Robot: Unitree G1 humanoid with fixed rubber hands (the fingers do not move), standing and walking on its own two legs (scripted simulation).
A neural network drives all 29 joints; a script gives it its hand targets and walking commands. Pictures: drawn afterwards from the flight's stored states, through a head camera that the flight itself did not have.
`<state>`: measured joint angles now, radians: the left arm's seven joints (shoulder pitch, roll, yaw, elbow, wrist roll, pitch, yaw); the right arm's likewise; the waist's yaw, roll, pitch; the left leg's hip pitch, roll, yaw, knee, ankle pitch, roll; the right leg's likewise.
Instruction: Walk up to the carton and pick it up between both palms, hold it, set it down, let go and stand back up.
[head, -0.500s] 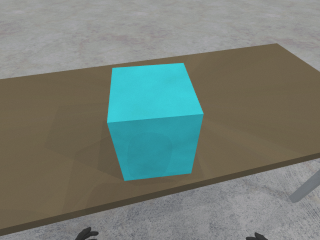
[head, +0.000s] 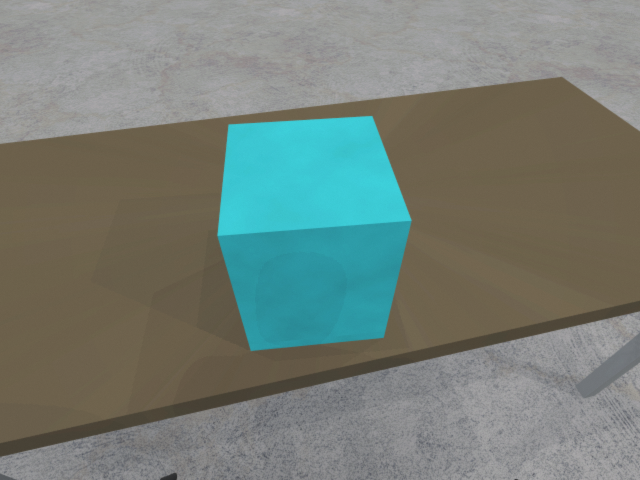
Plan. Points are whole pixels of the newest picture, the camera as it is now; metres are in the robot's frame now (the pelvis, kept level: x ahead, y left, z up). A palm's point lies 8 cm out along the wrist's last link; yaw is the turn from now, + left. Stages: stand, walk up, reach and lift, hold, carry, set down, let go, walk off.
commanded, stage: stand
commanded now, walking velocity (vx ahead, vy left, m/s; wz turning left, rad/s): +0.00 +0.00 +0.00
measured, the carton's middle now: (309, 236) +0.45 +0.05 +0.06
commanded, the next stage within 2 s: walk up in 1.00 s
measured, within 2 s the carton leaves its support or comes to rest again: neither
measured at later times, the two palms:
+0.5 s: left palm out of the picture +0.10 +0.24 -0.10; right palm out of the picture +0.10 -0.24 -0.10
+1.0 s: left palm out of the picture +0.10 +0.24 -0.10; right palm out of the picture +0.10 -0.25 -0.10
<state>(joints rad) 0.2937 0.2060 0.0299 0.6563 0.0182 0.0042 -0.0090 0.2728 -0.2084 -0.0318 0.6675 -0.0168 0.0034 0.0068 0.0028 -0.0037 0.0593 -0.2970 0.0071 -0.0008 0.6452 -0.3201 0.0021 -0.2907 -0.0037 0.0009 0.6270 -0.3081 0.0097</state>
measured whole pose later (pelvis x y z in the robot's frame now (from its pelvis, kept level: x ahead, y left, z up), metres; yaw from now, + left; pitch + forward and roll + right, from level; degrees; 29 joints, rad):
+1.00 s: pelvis +0.01 +0.00 +0.00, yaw +0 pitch -2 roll +0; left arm 0.29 0.22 0.01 0.70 0.01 0.00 0.00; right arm 0.28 -0.22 -0.02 0.71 -0.01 0.00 0.00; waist 0.00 -0.01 0.05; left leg -0.26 0.01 -0.01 0.60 -0.31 -0.01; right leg -0.25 0.00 0.00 0.59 -0.30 0.01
